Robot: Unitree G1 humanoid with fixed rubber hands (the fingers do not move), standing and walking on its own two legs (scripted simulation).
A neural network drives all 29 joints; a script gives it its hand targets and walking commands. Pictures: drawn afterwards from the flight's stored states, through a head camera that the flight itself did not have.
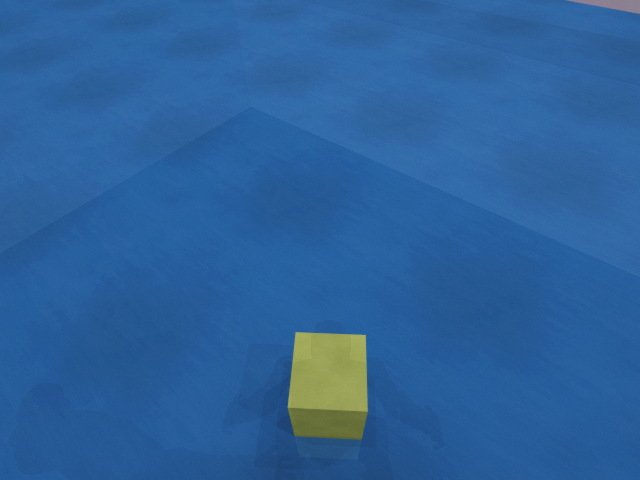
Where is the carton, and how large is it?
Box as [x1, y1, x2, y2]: [288, 332, 367, 439]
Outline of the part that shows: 296,332 288,399 288,410 294,435 361,439 367,412 365,335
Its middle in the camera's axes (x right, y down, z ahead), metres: +0.03 +0.42 +1.13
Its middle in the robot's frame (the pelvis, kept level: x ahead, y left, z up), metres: +0.49 +0.01 -0.65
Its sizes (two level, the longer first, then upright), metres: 0.210 0.200 0.250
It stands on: the floor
